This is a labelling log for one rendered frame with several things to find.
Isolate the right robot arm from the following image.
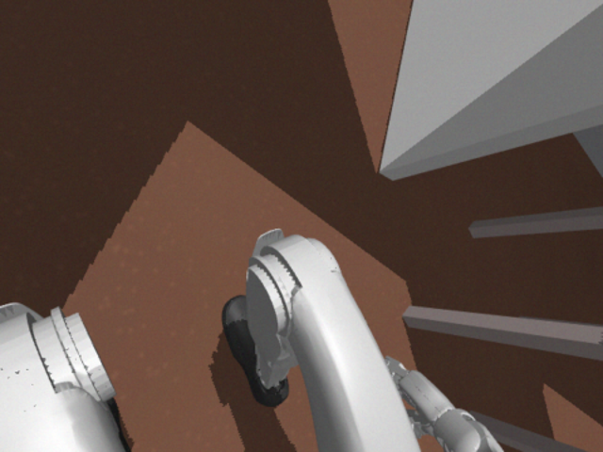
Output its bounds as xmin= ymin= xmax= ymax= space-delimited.
xmin=433 ymin=409 xmax=504 ymax=452

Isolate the right robot foot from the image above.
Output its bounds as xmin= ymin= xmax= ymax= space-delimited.
xmin=221 ymin=295 xmax=289 ymax=407

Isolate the right robot hand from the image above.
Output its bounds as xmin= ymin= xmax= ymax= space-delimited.
xmin=384 ymin=356 xmax=456 ymax=439

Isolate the left robot foot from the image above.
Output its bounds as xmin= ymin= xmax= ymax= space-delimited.
xmin=107 ymin=397 xmax=132 ymax=452

